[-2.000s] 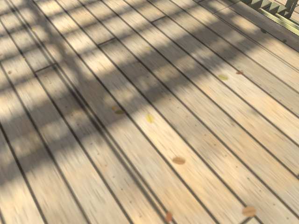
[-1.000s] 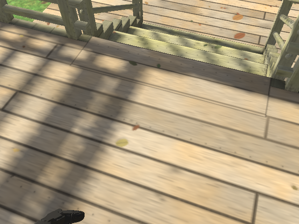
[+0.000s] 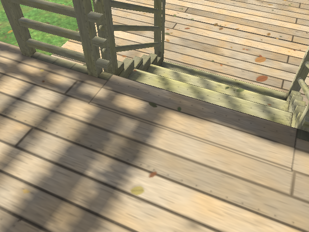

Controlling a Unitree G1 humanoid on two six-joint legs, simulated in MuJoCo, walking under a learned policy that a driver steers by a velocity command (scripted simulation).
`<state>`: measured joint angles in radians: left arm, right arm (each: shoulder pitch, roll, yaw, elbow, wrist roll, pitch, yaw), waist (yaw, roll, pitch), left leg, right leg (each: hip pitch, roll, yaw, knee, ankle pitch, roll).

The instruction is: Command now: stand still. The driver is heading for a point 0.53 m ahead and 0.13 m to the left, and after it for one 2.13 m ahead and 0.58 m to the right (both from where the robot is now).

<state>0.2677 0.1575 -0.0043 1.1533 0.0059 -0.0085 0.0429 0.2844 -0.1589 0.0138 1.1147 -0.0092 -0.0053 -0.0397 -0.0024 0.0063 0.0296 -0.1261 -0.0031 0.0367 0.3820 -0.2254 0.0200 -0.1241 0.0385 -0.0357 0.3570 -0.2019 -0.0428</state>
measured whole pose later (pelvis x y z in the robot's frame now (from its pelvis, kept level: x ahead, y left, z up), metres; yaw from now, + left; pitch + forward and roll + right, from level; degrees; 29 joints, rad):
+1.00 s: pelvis +0.27 +0.03 -0.03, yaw +1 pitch +1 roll +0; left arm -0.03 0.17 0.03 0.92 0.02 -0.07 -0.02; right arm 0.54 -0.14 -0.01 1.14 -0.02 -0.10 -0.02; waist -0.06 0.00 0.07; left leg 0.16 -0.03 0.05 0.35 -0.47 0.05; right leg -0.49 0.03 -0.13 0.53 -0.11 -0.13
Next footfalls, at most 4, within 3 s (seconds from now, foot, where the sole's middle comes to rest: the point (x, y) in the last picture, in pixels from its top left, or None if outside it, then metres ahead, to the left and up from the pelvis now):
1.00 right None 0.45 -0.03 -0.78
1.48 left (133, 216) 0.60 0.13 -0.78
1.92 right None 0.47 -0.08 -0.78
2.42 left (137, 226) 0.56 0.11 -0.78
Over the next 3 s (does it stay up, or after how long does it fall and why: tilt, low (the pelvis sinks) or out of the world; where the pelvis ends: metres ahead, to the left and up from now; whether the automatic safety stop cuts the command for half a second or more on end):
stays up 0.49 0.04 0.00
